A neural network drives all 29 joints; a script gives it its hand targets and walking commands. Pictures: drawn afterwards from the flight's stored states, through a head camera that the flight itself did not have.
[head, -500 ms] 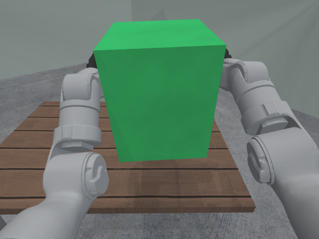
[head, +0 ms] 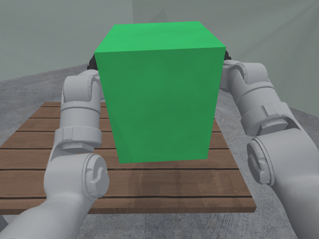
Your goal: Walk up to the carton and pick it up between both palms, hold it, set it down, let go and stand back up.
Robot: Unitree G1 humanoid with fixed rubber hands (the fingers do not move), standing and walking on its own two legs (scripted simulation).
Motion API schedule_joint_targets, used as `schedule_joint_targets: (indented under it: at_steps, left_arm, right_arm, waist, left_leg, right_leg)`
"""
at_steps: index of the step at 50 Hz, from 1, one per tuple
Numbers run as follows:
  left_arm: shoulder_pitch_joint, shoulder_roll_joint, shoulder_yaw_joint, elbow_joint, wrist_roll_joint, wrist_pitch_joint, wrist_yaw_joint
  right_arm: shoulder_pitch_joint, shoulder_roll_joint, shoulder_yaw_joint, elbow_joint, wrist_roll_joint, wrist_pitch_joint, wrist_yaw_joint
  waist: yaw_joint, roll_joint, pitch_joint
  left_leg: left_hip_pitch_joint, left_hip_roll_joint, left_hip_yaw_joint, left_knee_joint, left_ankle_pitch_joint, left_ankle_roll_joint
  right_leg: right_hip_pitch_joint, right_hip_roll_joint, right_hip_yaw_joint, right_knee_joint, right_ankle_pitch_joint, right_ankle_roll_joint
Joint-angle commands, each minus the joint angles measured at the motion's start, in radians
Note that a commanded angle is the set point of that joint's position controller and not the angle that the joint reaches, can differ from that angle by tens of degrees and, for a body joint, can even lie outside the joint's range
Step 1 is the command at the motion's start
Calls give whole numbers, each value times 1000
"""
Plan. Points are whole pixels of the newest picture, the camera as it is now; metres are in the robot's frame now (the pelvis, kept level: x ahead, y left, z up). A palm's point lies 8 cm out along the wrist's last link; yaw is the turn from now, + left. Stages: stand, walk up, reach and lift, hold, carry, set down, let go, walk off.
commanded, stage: hold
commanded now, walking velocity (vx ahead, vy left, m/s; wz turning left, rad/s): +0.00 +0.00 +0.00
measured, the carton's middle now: (160, 90) +0.36 +0.01 +0.29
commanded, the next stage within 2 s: none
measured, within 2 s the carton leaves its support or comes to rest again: neither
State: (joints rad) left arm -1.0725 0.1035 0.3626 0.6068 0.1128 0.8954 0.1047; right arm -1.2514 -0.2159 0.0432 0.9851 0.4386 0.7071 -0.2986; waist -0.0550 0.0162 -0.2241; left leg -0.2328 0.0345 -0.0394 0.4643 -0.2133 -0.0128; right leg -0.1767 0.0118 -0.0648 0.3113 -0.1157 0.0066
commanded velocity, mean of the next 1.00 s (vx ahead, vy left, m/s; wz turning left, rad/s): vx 0.00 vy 0.00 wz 0.00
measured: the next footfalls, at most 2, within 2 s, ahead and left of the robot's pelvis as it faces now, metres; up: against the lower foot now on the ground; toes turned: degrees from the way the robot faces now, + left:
none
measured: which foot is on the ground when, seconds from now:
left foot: down 0.00-1.00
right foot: down 0.00-1.00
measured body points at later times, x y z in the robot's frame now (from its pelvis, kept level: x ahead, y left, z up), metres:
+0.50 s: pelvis +0.00 +0.00 +0.00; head -0.09 +0.02 +0.44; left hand +0.39 +0.15 +0.31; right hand +0.39 -0.14 +0.32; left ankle +0.02 +0.12 -0.74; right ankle +0.03 -0.13 -0.74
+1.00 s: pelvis +0.00 +0.00 +0.00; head -0.09 +0.02 +0.44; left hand +0.39 +0.16 +0.31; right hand +0.39 -0.14 +0.32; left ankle +0.02 +0.12 -0.74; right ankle +0.03 -0.13 -0.74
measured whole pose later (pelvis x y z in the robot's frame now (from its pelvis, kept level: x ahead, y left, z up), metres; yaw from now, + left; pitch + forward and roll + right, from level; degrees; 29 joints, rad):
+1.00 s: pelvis +0.00 +0.00 +0.00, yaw +0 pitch -1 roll -2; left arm -1.09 0.11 0.36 0.63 0.12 0.89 0.10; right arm -1.25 -0.21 0.03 0.99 0.44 0.70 -0.30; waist -0.06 0.01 -0.22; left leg -0.24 0.03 -0.04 0.47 -0.21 -0.01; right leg -0.18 0.01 -0.06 0.31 -0.11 0.01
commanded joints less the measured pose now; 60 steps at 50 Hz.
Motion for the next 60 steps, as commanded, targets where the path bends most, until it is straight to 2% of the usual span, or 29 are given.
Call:
schedule_joint_targets:
  at_steps: [1,2,3,4,6,9,11,12,14,16,17,20,24,26,28,30,31,34,35,37,41,42,45,46,50,51,53,57,60]
  left_arm:
    - [-1101,-647,-349,-248,-190,-118,-144]
    - [-1085,-644,-333,-211,-183,-114,-144]
    - [-1077,-648,-352,-245,-197,-118,-144]
    - [-1093,-648,-355,-237,-199,-119,-145]
    - [-1070,-637,-329,-200,-183,-112,-148]
    - [-1051,-634,-316,-191,-176,-117,-157]
    - [-1046,-629,-313,-196,-178,-119,-153]
    - [-1037,-642,-321,-174,-171,-114,-154]
    - [-1066,-653,-353,-238,-187,-119,-151]
    - [-1041,-648,-338,-205,-174,-112,-154]
    - [-1056,-654,-338,-203,-183,-117,-155]
    - [-1044,-655,-346,-239,-182,-117,-152]
    - [-1043,-660,-365,-249,-192,-114,-149]
    - [-1060,-659,-374,-277,-196,-117,-145]
    - [-1036,-640,-321,-196,-169,-107,-151]
    - [-1080,-636,-319,-204,-172,-116,-151]
    - [-1116,-642,-343,-245,-188,-121,-145]
    - [-1068,-649,-336,-202,-191,-119,-143]
    - [-1065,-660,-340,-179,-184,-116,-144]
    - [-1057,-649,-338,-199,-185,-119,-147]
    - [-1054,-625,-301,-161,-163,-118,-153]
    - [-1036,-641,-313,-158,-168,-117,-155]
    - [-1037,-650,-335,-216,-183,-125,-150]
    - [-1038,-654,-338,-199,-177,-119,-151]
    - [-1058,-644,-336,-202,-177,-119,-150]
    - [-1068,-654,-357,-235,-194,-120,-148]
    - [-1045,-644,-334,-208,-181,-120,-148]
    - [-1064,-657,-351,-230,-193,-123,-139]
    - [-1044,-658,-355,-232,-195,-120,-148]
  right_arm:
    - [-1020,791,86,-451,200,-40,159]
    - [-1030,790,85,-444,193,-40,159]
    - [-1016,800,86,-459,194,-42,155]
    - [-1012,795,78,-437,197,-39,156]
    - [-984,780,66,-416,187,-35,155]
    - [-995,792,68,-433,186,-41,149]
    - [-1012,789,86,-457,196,-43,149]
    - [-1015,776,82,-458,196,-45,153]
    - [-990,774,74,-446,200,-42,150]
    - [-962,763,65,-427,190,-38,148]
    - [-999,770,74,-449,194,-46,151]
    - [-1004,775,94,-484,205,-44,152]
    - [-1015,784,108,-508,213,-46,152]
    - [-1004,788,107,-495,213,-45,154]
    - [-974,773,87,-427,194,-32,152]
    - [-1003,794,78,-424,190,-40,158]
    - [-1028,800,80,-440,200,-43,161]
    - [-1011,782,70,-457,196,-42,159]
    - [-1031,773,61,-444,190,-47,160]
    - [-986,775,69,-420,198,-42,154]
    - [-1012,775,67,-424,191,-45,155]
    - [-1009,765,65,-434,192,-45,156]
    - [-1004,789,88,-480,204,-51,150]
    - [-997,767,72,-450,194,-46,153]
    - [-1014,776,82,-442,191,-46,155]
    - [-1019,779,85,-478,200,-50,156]
    - [-990,784,79,-434,197,-44,156]
    - [-1022,782,87,-475,205,-49,161]
    - [-986,793,88,-470,198,-44,149]
  waist:
    - [-7,55,-427]
    - [2,43,-407]
    - [-6,40,-415]
    - [-13,59,-435]
    - [-23,40,-396]
    - [-18,45,-403]
    - [0,44,-424]
    - [-4,55,-415]
    - [-21,73,-438]
    - [-34,63,-390]
    - [-20,58,-416]
    - [-17,55,-464]
    - [-12,63,-446]
    - [-13,65,-445]
    - [-13,42,-357]
    - [-4,42,-377]
    - [-3,66,-415]
    - [-15,46,-425]
    - [-16,62,-400]
    - [-20,62,-404]
    - [-3,40,-389]
    - [-14,51,-411]
    - [-15,53,-439]
    - [-23,63,-414]
    - [-11,54,-402]
    - [-17,56,-451]
    - [-15,53,-411]
    - [-9,51,-435]
    - [-23,49,-438]
  left_leg:
    - [62,-92,-26,-74,186,-47]
    - [53,-91,-22,-85,165,-39]
    - [58,-91,-22,-76,186,-40]
    - [63,-90,-23,-73,184,-45]
    - [53,-89,-30,-83,163,-40]
    - [54,-93,-25,-80,176,-34]
    - [58,-97,-19,-72,208,-35]
    - [59,-94,-27,-75,192,-42]
    - [75,-91,-22,-71,225,-53]
    - [64,-87,-29,-78,203,-50]
    - [66,-89,-28,-73,196,-47]
    - [86,-90,-26,-66,255,-52]
    - [77,-92,-26,-64,231,-48]
    - [84,-90,-28,-63,239,-49]
    - [57,-89,-28,-88,175,-38]
    - [42,-88,-25,-92,126,-35]
    - [46,-88,-23,-83,144,-39]
    - [63,-87,-31,-76,184,-41]
    - [53,-85,-32,-79,170,-47]
    - [60,-90,-29,-73,189,-45]
    - [46,-88,-27,-82,168,-37]
    - [46,-89,-27,-78,187,-42]
    - [63,-95,-28,-66,222,-43]
    - [65,-89,-33,-73,214,-52]
    - [54,-87,-29,-81,178,-44]
    - [61,-91,-29,-77,192,-42]
    - [62,-89,-29,-77,191,-42]
    - [72,-85,-34,-69,208,-47]
    - [58,-93,-29,-71,208,-44]
  right_leg:
    - [209,90,74,-2,128,31]
    - [204,87,76,-7,115,31]
    - [209,86,76,-1,141,33]
    - [211,86,76,2,144,32]
    - [209,85,73,-7,133,35]
    - [221,76,78,-7,156,39]
    - [233,85,83,-5,172,36]
    - [214,88,76,-10,137,30]
    - [232,91,76,1,172,25]
    - [223,86,80,-8,159,28]
    - [221,86,81,-6,151,28]
    - [252,94,78,1,201,29]
    - [231,90,78,2,182,31]
    - [223,91,74,4,189,32]
    - [204,86,78,-13,130,32]
    - [194,84,76,-14,81,29]
    - [197,86,75,-5,101,26]
    - [206,89,77,-5,146,27]
    - [193,91,73,-6,124,21]
    - [210,86,80,-6,148,28]
    - [211,85,78,-10,127,29]
    - [228,87,78,-9,144,26]
    - [239,84,81,-2,188,31]
    - [229,88,79,-3,174,25]
    - [213,86,75,-8,122,27]
    - [229,83,80,-2,155,30]
    - [212,84,75,-4,150,32]
    - [208,92,74,-1,156,26]
    - [237,85,80,-2,169,33]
